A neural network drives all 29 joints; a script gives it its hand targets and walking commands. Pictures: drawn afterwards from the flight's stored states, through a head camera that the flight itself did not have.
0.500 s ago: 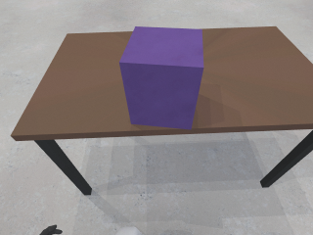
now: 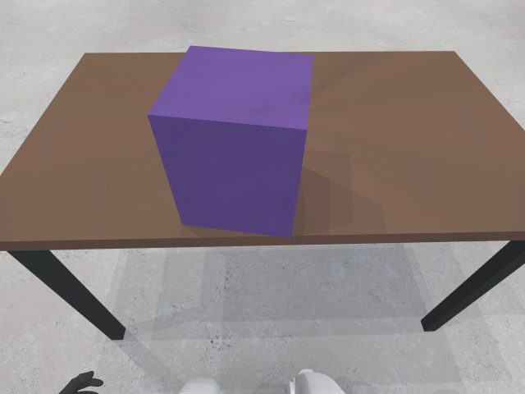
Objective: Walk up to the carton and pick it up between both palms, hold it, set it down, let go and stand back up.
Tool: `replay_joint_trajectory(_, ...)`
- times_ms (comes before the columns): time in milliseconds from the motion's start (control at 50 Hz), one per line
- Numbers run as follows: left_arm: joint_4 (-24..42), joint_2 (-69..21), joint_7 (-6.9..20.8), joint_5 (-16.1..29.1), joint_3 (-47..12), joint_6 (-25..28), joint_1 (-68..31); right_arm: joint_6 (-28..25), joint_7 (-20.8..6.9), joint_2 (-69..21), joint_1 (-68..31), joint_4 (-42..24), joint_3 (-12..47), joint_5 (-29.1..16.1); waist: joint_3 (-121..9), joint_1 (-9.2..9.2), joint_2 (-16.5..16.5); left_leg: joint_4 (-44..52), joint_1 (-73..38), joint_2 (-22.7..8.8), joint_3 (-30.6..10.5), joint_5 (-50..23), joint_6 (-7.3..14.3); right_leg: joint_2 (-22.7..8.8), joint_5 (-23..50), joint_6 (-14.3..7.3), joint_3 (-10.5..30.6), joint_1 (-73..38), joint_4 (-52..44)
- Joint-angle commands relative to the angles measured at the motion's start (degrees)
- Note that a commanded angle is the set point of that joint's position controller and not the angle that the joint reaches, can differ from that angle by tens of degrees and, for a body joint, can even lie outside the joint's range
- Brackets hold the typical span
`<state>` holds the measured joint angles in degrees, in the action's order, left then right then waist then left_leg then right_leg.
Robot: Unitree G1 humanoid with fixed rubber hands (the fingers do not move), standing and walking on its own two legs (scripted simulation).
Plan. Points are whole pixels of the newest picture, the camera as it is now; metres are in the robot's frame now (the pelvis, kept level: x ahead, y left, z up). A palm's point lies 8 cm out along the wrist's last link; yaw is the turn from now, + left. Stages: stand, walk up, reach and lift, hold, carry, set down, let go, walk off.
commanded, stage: walk up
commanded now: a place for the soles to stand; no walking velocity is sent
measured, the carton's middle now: (242, 145) +0.50 +0.05 +0.10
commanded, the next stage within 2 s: none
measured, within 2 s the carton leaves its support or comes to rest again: neither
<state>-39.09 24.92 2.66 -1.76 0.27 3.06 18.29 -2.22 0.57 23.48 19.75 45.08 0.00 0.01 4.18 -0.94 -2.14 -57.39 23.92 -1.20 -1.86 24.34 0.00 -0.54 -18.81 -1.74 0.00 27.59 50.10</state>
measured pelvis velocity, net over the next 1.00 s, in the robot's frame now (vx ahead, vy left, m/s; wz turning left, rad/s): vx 0.06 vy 0.02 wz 0.09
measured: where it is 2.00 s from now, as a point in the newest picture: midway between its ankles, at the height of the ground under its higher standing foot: outside the picture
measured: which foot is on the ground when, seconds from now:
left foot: up 0.00-0.38, down 0.40-1.00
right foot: down 0.00-1.00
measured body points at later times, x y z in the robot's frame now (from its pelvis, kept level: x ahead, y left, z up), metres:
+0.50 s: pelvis +0.03 +0.02 +0.00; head +0.04 +0.03 +0.45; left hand +0.10 +0.34 -0.10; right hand +0.12 -0.29 -0.09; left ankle +0.07 +0.16 -0.70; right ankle +0.07 -0.09 -0.68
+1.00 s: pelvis +0.06 +0.02 +0.00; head +0.09 +0.02 +0.45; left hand +0.13 +0.34 -0.09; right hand +0.16 -0.29 -0.11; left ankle +0.08 +0.15 -0.70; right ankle +0.10 -0.11 -0.70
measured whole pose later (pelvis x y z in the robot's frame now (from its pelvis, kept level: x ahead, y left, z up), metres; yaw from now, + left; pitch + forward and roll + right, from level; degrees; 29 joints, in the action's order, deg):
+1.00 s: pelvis +0.06 +0.02 +0.00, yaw +5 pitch -1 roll +0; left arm -39.1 25.8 0.6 -1.1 0.2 2.3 18.3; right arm -3.1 0.4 23.1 18.2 45.0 0.0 0.0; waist 4.3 0.0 0.4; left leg -51.4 25.0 -0.8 -1.4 24.9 -0.2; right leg -1.7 -22.7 -0.1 -0.8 24.2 50.3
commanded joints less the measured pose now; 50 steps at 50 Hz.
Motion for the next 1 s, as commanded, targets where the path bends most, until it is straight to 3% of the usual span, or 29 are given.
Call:
replay_joint_trajectory(0, 0.51, 18.70, -2.41, 0.69, 8.43, 1.61, 1.00, -0.40, -0.16, 15.02, 1.33, -1.65, -5.83, -0.26, 4.99, 1.52, -2.32, -13.88, 18.90, 0.10, -7.25, -2.52, 1.74, -18.11, -31.56, 1.88, 35.95, -11.03, -41.07)
replay_joint_trajectory(40, 0.47, 16.42, -2.41, 0.90, 8.11, 2.05, 0.77, -0.41, -0.53, 14.90, 4.01, -0.93, -6.23, -0.28, 3.64, 2.01, -7.43, -10.35, 18.49, -1.52, -4.13, -5.40, 1.11, -15.26, -27.10, -0.19, 28.31, -12.91, -39.09)
replay_joint_trajectory(120, 0.37, 14.20, -2.35, 1.28, 7.99, 1.56, 1.97, -0.53, -0.09, 14.95, 2.33, -0.32, -6.33, 0.92, 0.77, 3.04, -9.45, -5.18, 14.80, -1.96, -2.29, -4.30, 0.21, -14.76, -20.41, -7.44, 23.56, -15.17, -35.51)
replay_joint_trajectory(140, 0.42, 14.46, -2.42, 1.34, 7.95, 1.71, 2.66, -0.42, -0.25, 14.34, 1.79, -1.58, -5.85, 1.19, 3.15, 3.98, -6.21, -3.99, 16.09, -2.38, -2.94, -4.85, -0.09, -15.59, -19.35, -7.23, 24.55, -15.54, -35.71)
replay_joint_trajectory(220, 0.05, 15.09, -2.33, 1.60, 7.99, 1.09, 3.81, -1.42, -0.39, 14.20, -0.84, -3.26, -5.51, 1.27, -0.27, 5.25, -11.11, 3.36, 15.31, -3.13, -0.12, 1.39, -0.36, -15.97, -9.20, -11.07, 22.21, -19.58, -30.92)
replay_joint_trajectory(240, 0.22, 15.56, -2.41, 1.50, 8.12, 1.28, 4.87, -1.60, -0.44, 14.01, -0.97, -3.37, -5.94, 1.66, -0.34, 5.40, -9.33, 2.93, 15.23, -2.67, 1.17, 1.97, 0.37, -17.18, -5.20, -10.68, 22.33, -19.87, -30.22)
replay_joint_trajectory(280, 0.90, 16.57, -1.92, 1.13, 7.96, 0.48, 3.53, -2.20, -0.04, 14.53, 0.42, -2.61, -5.91, 1.73, -2.32, 4.08, -11.47, 6.90, 10.47, -1.85, 1.53, 6.93, 1.38, -17.80, -6.16, -12.93, 21.25, -17.06, -28.76)
replay_joint_trajectory(340, 2.24, 15.16, -1.54, 0.74, 6.47, -0.70, -2.98, -3.11, 0.15, 12.38, 4.95, -1.25, -5.69, 1.67, -2.69, 0.10, -7.86, 20.23, -4.66, -1.05, 4.36, -1.94, 2.65, -15.88, -1.44, -11.41, 13.68, -5.10, -21.62)
replay_joint_trajectory(360, 2.93, 13.20, -1.24, 0.95, 5.62, -1.06, -4.66, -4.04, 0.51, 12.67, 9.49, 0.20, -6.01, 1.79, -3.30, -2.63, -5.78, 24.57, -12.43, 0.50, 3.98, -4.46, 3.16, -12.96, -3.12, -8.76, 9.26, 1.99, -14.95)
replay_joint_trajectory(380, 3.20, 8.70, -1.48, 1.09, 3.95, -1.24, -3.80, -3.92, 0.81, 15.50, 12.28, 2.09, -7.26, 2.62, -4.28, -3.99, 6.66, 29.68, -18.96, -2.49, -4.54, 1.24, 3.96, -6.91, -9.40, -5.79, 2.99, 9.97, -1.15)
replay_joint_trajectory(400, 4.34, 5.23, -1.77, 1.27, 3.02, -1.40, -4.84, -3.95, 1.13, 20.69, 10.53, -0.52, -8.12, 2.86, -3.26, -4.03, 18.43, 41.65, -17.01, -16.55, -33.38, 17.53, 9.67, 0.07, -13.82, -0.54, -3.82, 18.38, 9.60)
replay_joint_trajectory(420, 3.26, 11.74, -2.42, 0.72, 5.01, -1.53, -5.58, -3.51, 1.18, 25.30, 7.15, -1.89, -9.37, 2.11, -2.10, -4.47, 15.85, 43.31, -14.00, -22.44, -42.84, 20.44, 15.81, -0.77, -15.58, 0.11, 1.63, 18.33, 12.35)
replay_joint_trajectory(440, 1.90, 13.70, -2.53, 0.75, 5.19, -1.26, -4.20, -3.17, 1.03, 23.11, 3.35, -2.23, -8.69, 1.63, 2.51, -2.31, 10.39, 39.80, -11.53, -21.34, -39.72, 16.69, 18.12, -2.85, -13.38, 0.19, 3.84, 18.56, 13.35)
replay_joint_trajectory(520, -0.16, 11.40, -1.93, 0.79, 5.90, -0.36, 1.26, -2.56, 0.60, 18.38, 0.28, -3.41, -7.17, 2.45, -2.34, 0.40, 17.71, 30.83, -5.61, -13.09, -21.44, -7.55, 14.68, -2.34, -14.21, 0.27, 0.80, 2.76, 3.64)
replay_joint_trajectory(580, -2.61, 10.41, -2.37, 0.46, 5.93, 0.17, 6.82, -1.21, 0.22, 16.62, -5.40, -4.49, -7.05, 1.49, -4.97, 3.52, 12.64, 23.64, 2.03, -10.41, -13.52, -6.94, 11.16, 1.22, -4.17, -0.59, -3.74, -11.00, -10.31)
replay_joint_trajectory(600, -2.54, 10.99, -2.69, 0.10, 6.29, 0.53, 8.15, -0.70, 0.25, 14.43, -5.49, -4.84, -6.26, 1.60, -4.05, 4.82, 12.76, 16.78, 8.74, -6.94, -8.98, -2.95, 8.93, 0.54, -7.12, -1.10, -0.16, -16.61, -16.43)
replay_joint_trajectory(620, -3.37, 15.08, -3.21, -0.67, 7.28, 0.94, 10.53, -0.30, -0.07, 9.97, -5.24, -5.78, -5.06, 1.35, -2.05, 5.55, 0.20, 4.58, 19.39, -1.24, -2.45, 6.06, 4.99, -7.49, -17.67, -2.78, 15.90, -21.18, -24.22)
replay_joint_trajectory(640, -1.41, 19.72, -3.15, -0.56, 8.45, 1.04, 7.50, -0.29, 0.23, 10.19, -6.67, -6.70, -4.55, 1.51, 1.76, 4.97, -6.55, -3.72, 25.04, 2.36, 3.65, 8.97, 2.21, -20.61, -31.72, -9.00, 37.12, -16.07, -35.40)
replay_joint_trajectory(660, -1.03, 21.02, -2.94, -0.29, 8.22, 0.98, 4.80, -0.36, 0.43, 13.81, -8.24, -6.31, -5.80, 1.38, 4.36, 5.44, -3.51, -4.40, 21.51, -0.94, -1.35, 9.95, 2.60, -24.21, -33.06, -14.23, 40.20, -9.35, -36.93)
replay_joint_trajectory(760, 1.12, 16.35, -1.91, 0.30, 6.56, 0.16, -4.06, -2.68, -0.15, 14.06, 2.86, -1.42, -6.74, 1.14, -2.41, -1.14, -2.32, 11.80, -0.83, 0.00, 4.03, 3.93, 3.79, -14.87, -10.36, -10.17, 18.74, -2.06, -22.00)
replay_joint_trajectory(780, 1.48, 13.97, -1.75, 0.55, 5.25, -0.06, -6.65, -3.21, 0.23, 13.91, 5.37, -0.78, -6.79, 1.39, -1.46, -3.30, -5.13, 18.10, -7.58, 0.15, 2.59, 1.99, 3.56, -11.43, -6.39, -7.40, 12.85, 3.47, -16.85)
replay_joint_trajectory(800, 2.43, 10.95, -1.79, 0.90, 4.27, -0.30, -7.05, -3.44, 0.66, 15.34, 7.16, -0.60, -7.06, 1.83, -0.58, -3.97, -0.38, 25.34, -10.20, -2.00, -5.40, 3.77, 4.63, -6.56, -6.17, -5.00, 5.93, 7.85, -8.03)
replay_joint_trajectory(820, 2.59, 8.02, -1.89, 1.27, 3.80, -0.32, -5.80, -3.87, 1.05, 18.57, 7.38, -1.14, -7.63, 2.52, -1.47, -3.04, 12.68, 34.45, -12.58, -12.79, -27.82, 5.70, 8.84, -0.15, -7.56, -1.15, 0.00, 12.82, 5.88)
replay_joint_trajectory(840, 2.01, 10.64, -2.71, 1.09, 4.42, -0.53, -5.20, -3.54, 1.08, 23.55, 5.91, -1.97, -8.41, 1.82, -1.42, -2.85, 12.39, 35.93, -9.85, -20.39, -39.08, 2.91, 16.91, 0.02, -15.12, -0.04, -0.27, 13.47, 7.62)
replay_joint_trajectory(880, 0.90, 12.48, -2.70, 0.96, 4.79, -0.06, -3.03, -3.10, 1.09, 21.67, 0.59, -2.99, -7.75, 1.43, -0.93, -1.19, 4.81, 29.80, -7.58, -19.09, -34.09, -7.68, 17.89, -1.81, -17.06, -0.12, 2.56, 8.62, 6.64)
replay_joint_trajectory(900, 0.54, 11.19, -2.89, 1.42, 5.02, 0.40, -0.23, -2.86, 1.10, 19.41, -2.19, -2.97, -7.05, 1.19, -2.35, 1.27, 8.37, 25.77, -5.62, -15.60, -26.21, -15.24, 15.28, -1.93, -10.75, -0.70, 1.89, 2.14, 0.10)
replay_joint_trajectory(940, -1.61, 10.59, -3.10, 0.91, 5.34, 1.68, 3.51, -2.13, 0.85, 13.64, -5.98, -3.71, -5.33, 0.34, -6.22, 4.60, 5.84, 13.28, 2.83, -8.03, -11.13, -32.19, 7.76, -3.58, 9.63, -2.88, 5.28, -13.50, -13.00)
replay_joint_trajectory(960, -0.78, 14.47, -3.42, 0.51, 6.13, 2.19, 5.53, -1.98, 0.67, 11.37, -4.25, -4.92, -4.92, 0.41, -8.61, 4.17, -0.77, 2.59, 6.86, -2.66, -3.54, -26.43, 3.56, -9.80, 13.85, -5.83, 16.95, -18.13, -17.32)
replay_joint_trajectory(980, -0.01, 15.66, -3.12, 1.08, 6.53, 2.26, 2.93, -1.83, 0.80, 10.90, -4.04, -4.56, -4.65, 0.18, -7.68, 2.93, -3.43, 3.05, 9.09, -0.24, 1.73, -9.58, 2.08, -15.74, 16.80, -10.78, 22.75, -18.93, -18.86)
